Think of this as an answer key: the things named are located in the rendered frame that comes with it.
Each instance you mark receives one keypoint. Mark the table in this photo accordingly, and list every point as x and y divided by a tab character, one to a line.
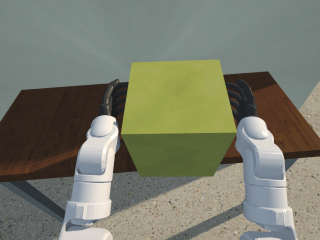
43	130

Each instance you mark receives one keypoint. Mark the left robot forearm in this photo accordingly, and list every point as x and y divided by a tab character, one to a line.
90	199

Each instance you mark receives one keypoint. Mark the right robot hand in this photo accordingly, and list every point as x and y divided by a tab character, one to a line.
245	105

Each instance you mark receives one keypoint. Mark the left robot hand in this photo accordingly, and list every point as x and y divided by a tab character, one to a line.
109	103

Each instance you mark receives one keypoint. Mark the left robot upper arm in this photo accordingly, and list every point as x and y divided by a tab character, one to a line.
87	233

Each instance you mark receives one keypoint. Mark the carton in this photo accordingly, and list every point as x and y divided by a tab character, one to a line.
177	120

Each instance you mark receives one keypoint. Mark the right robot forearm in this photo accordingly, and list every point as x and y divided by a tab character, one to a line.
264	176

